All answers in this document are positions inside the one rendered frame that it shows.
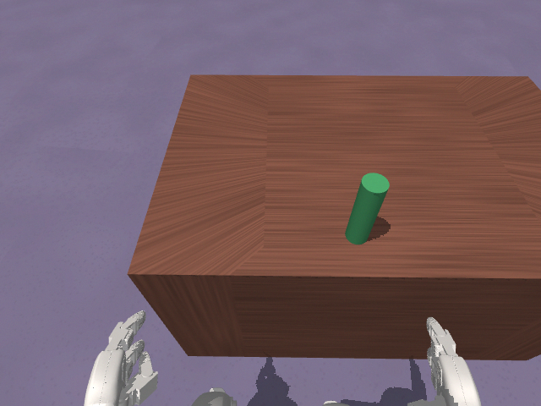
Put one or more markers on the right robot hand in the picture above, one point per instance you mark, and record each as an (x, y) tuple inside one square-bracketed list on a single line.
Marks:
[(450, 373)]

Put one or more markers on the can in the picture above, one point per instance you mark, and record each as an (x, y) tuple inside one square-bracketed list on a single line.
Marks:
[(370, 196)]

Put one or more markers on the left robot hand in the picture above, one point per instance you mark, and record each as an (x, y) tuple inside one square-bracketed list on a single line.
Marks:
[(114, 366)]

